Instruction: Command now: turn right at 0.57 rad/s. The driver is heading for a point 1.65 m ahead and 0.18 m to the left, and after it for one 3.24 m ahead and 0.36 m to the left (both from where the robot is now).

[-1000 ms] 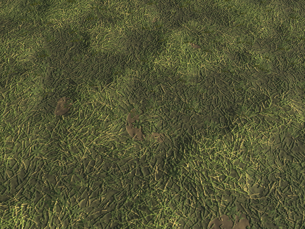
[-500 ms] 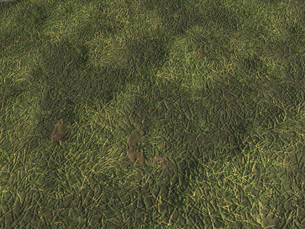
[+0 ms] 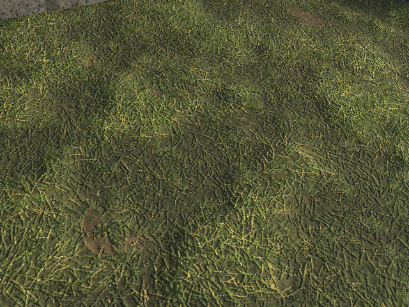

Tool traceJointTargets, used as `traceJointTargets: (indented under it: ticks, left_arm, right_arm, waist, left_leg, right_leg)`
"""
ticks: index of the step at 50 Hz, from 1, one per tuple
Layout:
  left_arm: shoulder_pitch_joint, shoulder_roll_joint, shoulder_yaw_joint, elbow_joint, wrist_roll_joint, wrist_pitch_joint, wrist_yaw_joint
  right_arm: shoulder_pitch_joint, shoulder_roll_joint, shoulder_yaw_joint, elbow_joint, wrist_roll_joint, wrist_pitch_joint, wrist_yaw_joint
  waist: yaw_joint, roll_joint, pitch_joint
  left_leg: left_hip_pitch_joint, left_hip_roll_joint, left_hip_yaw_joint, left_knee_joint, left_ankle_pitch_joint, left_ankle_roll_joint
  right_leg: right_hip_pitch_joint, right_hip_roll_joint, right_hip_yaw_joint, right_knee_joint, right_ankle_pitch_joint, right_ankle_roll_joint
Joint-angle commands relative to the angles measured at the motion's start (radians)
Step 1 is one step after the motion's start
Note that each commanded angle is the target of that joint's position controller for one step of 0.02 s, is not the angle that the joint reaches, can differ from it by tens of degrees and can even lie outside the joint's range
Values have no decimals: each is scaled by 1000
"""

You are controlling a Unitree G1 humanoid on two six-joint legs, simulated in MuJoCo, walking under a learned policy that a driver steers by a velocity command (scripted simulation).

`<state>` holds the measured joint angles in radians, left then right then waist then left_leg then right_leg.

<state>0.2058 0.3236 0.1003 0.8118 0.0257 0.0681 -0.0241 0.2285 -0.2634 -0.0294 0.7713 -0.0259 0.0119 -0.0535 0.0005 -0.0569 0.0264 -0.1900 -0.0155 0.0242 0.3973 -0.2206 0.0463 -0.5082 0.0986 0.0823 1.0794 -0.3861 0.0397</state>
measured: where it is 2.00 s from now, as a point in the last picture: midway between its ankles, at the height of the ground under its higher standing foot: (131, 243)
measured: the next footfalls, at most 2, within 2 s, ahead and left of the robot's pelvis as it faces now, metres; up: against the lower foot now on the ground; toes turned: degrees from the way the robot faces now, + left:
right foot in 0.28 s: +0.00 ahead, -0.12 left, +0.00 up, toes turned -7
left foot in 0.86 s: +0.22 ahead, +0.13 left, +0.00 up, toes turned +12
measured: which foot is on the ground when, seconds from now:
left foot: down 0.00-0.28, up 0.30-0.84, down 0.86-1.00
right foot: up 0.00-0.26, down 0.28-0.86, up 0.88-1.00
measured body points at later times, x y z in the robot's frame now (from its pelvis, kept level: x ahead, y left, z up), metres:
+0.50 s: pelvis +0.00 -0.04 +0.00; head +0.00 -0.06 +0.45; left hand +0.14 +0.20 -0.11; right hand +0.01 -0.31 -0.14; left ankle -0.01 +0.10 -0.68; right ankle -0.04 -0.12 -0.75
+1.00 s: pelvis +0.17 +0.07 -0.01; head +0.20 +0.10 +0.44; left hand +0.18 +0.34 -0.15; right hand +0.34 -0.18 -0.12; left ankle +0.18 +0.13 -0.75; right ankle +0.12 -0.10 -0.66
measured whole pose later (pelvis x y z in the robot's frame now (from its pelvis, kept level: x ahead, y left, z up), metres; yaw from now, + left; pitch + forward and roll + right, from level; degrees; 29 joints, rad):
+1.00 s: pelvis +0.17 +0.07 -0.01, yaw +12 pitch +1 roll -1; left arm 0.25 0.28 0.04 0.85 0.04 -0.06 -0.02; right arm 0.22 -0.27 -0.06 0.79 -0.01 -0.02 0.03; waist 0.02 -0.04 0.06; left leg -0.29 -0.08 0.03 0.50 -0.22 0.10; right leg -0.41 -0.10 -0.02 1.15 -0.31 -0.01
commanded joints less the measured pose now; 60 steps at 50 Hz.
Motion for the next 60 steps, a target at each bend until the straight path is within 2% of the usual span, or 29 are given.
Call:
traceJointTargets:
  ticks: [1,6,9,12,13,14,15,16,17,18,19,20,22,24,32,39,41,42,43,44,45,46,47,48,49,51,53,57,60]
  left_arm:
    - [-22,56,3,-64,-6,4,-12]
    - [-73,35,-15,-97,-19,12,-22]
    - [-60,28,-24,-102,-28,10,-12]
    - [0,14,-33,-80,-22,-7,2]
    - [14,37,-33,-74,-7,-20,11]
    - [32,99,-29,-81,13,-37,19]
    - [0,140,-29,-80,-2,-45,30]
    - [-4,54,-51,-66,-4,-54,34]
    - [-60,0,-75,-61,-1,-59,39]
    - [-69,17,-71,-52,7,-56,44]
    - [-26,65,-56,-33,2,-55,51]
    - [11,83,-49,-19,1,-53,52]
    - [34,80,-47,-6,-2,-58,51]
    - [38,67,-45,2,-2,-77,53]
    - [106,55,-30,47,3,-137,46]
    - [142,101,-12,69,10,-147,34]
    - [135,127,-6,70,6,-139,32]
    - [125,129,-8,69,0,-133,31]
    - [136,108,-18,57,6,-129,28]
    - [135,-4,-49,-16,4,-132,15]
    - [55,53,-36,-47,17,-144,7]
    - [3,74,-33,-60,6,-148,1]
    - [19,62,-39,-48,-3,-157,-2]
    - [40,54,-39,-31,2,-156,1]
    - [72,51,-41,-20,17,-142,2]
    - [92,46,-42,-13,30,-111,-2]
    - [49,35,-42,-30,28,-94,-3]
    - [-118,27,-44,-89,24,-90,-5]
    - [-180,2,-56,-100,18,-101,-15]
  right_arm:
    - [38,-143,-36,-52,1,-14,1]
    - [56,-173,-53,-43,-5,-12,18]
    - [38,-187,-58,-33,-6,-11,33]
    - [7,-188,-59,-20,10,-1,40]
    - [27,-174,-56,-11,13,1,39]
    - [73,-87,-31,-28,6,4,47]
    - [39,-24,-8,-46,16,17,39]
    - [20,-76,-17,-22,17,32,33]
    - [27,-77,-20,-1,26,36,40]
    - [49,-100,-28,21,23,33,46]
    - [50,-135,-41,31,3,31,53]
    - [58,-149,-48,45,-6,28,61]
    - [42,-140,-55,48,0,23,76]
    - [20,-121,-57,46,0,15,83]
    - [-73,-65,-53,-1,-8,1,113]
    - [-185,-67,-42,-86,-9,-2,139]
    - [-123,-80,-49,-81,-13,-7,131]
    - [-6,-88,-60,-46,-19,-17,122]
    - [191,-141,-85,20,-26,-27,104]
    - [271,-279,-116,15,-23,-33,84]
    - [237,-294,-112,-5,12,-32,82]
    - [188,-270,-105,4,10,-26,77]
    - [143,-217,-91,-1,12,-28,73]
    - [90,-182,-80,-12,13,-33,69]
    - [51,-157,-70,-20,19,-40,67]
    - [56,-146,-64,-21,26,-62,70]
    - [92,-157,-67,-6,31,-73,69]
    - [188,-153,-65,25,30,-74,62]
    - [229,-122,-52,53,28,-83,55]
  waist:
    - [-28,193,-31]
    - [-52,229,-51]
    - [-43,254,-67]
    - [9,231,-73]
    - [21,172,-82]
    - [0,-55,-134]
    - [7,-195,-94]
    - [24,-84,-75]
    - [-7,-71,-32]
    - [-12,-88,-22]
    - [10,-123,-8]
    - [25,-110,4]
    - [32,-73,55]
    - [29,-60,92]
    - [39,-32,89]
    - [43,-46,103]
    - [3,-39,62]
    - [-57,8,-8]
    - [-130,106,-141]
    - [-137,377,-215]
    - [-133,283,-249]
    - [-107,192,-119]
    - [-67,115,-46]
    - [-26,79,-15]
    - [9,97,-12]
    - [25,102,-34]
    - [22,92,-16]
    - [-29,102,35]
    - [-54,115,33]
  left_leg:
    - [193,243,-150,-60,488,159]
    - [186,276,-99,-23,529,164]
    - [131,279,-84,9,566,163]
    - [76,257,-58,93,510,118]
    - [-6,238,-34,145,397,62]
    - [-185,164,24,312,38,-6]
    - [-216,53,35,330,-360,-36]
    - [-163,86,-44,381,-359,-43]
    - [-155,77,-62,377,-312,-42]
    - [-169,62,-53,387,-265,-42]
    - [-228,40,-34,448,-233,-39]
    - [-280,28,-54,504,-212,-37]
    - [-370,22,-83,552,-167,-33]
    - [-439,32,-85,571,-116,-37]
    - [-519,81,-42,474,-14,-51]
    - [-360,75,62,288,-44,33]
    - [-220,17,110,243,-93,74]
    - [-53,-34,124,182,-63,96]
    - [199,-43,60,134,-120,130]
    - [429,283,-489,-51,-437,243]
    - [428,364,-840,-225,-423,284]
    - [370,349,-671,-188,-313,270]
    - [249,306,-534,-163,-139,242]
    - [159,247,-437,-165,-2,206]
    - [102,201,-365,-176,101,186]
    - [72,164,-309,-180,265,196]
    - [62,144,-288,-199,288,200]
    - [120,134,-305,-222,306,182]
    - [180,120,-239,-215,457,138]
  right_leg:
    - [-113,-33,-38,-13,-31,31]
    - [22,-61,-89,-212,-85,15]
    - [151,-44,-126,-342,-97,-20]
    - [308,-36,-145,-657,100,-59]
    - [425,-73,-82,-803,248,-72]
    - [604,-316,202,-865,367,-106]
    - [459,-485,299,-808,683,-247]
    - [423,-448,228,-799,666,-285]
    - [393,-396,152,-812,617,-262]
    - [411,-345,112,-843,458,-226]
    - [455,-329,110,-873,333,-215]
    - [484,-321,106,-900,200,-211]
    - [504,-335,114,-959,-18,-199]
    - [523,-348,102,-993,-55,-201]
    - [549,-398,-25,-1007,42,-239]
    - [485,-413,-173,-921,217,-198]
    - [465,-406,-231,-771,485,-176]
    - [424,-370,-296,-562,665,-155]
    - [304,-311,-337,-266,650,-119]
    - [-72,-177,-343,107,61,-50]
    - [-216,-96,-98,236,-132,-45]
    - [-295,-156,-57,264,-51,-62]
    - [-251,-200,-58,193,55,-69]
    - [-182,-223,-56,115,97,-68]
    - [-120,-234,-55,69,117,-58]
    - [-80,-221,-71,53,141,-34]
    - [-120,-212,-81,3,182,-11]
    - [-245,-196,-91,-156,299,12]
    - [-222,-178,-124,-301,404,-8]
Velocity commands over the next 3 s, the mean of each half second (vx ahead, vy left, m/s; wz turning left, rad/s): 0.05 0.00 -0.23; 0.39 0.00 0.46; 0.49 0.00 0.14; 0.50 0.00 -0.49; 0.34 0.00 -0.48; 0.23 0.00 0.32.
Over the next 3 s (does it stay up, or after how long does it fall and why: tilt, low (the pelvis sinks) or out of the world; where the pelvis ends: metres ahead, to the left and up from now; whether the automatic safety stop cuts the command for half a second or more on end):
stays up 1.01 0.21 0.00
